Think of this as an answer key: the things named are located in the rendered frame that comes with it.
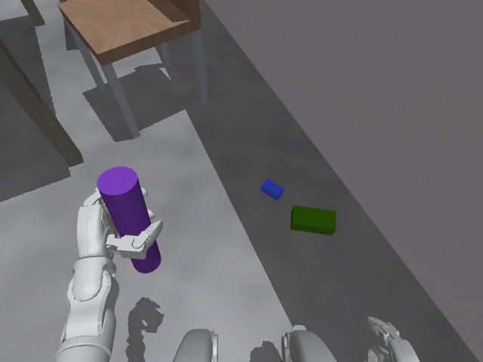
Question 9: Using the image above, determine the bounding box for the left robot arm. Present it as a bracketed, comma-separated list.
[54, 256, 119, 362]

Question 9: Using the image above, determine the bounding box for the left robot hand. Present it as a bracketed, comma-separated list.
[76, 187, 163, 260]

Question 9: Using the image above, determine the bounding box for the right robot hand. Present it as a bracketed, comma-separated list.
[365, 316, 420, 362]

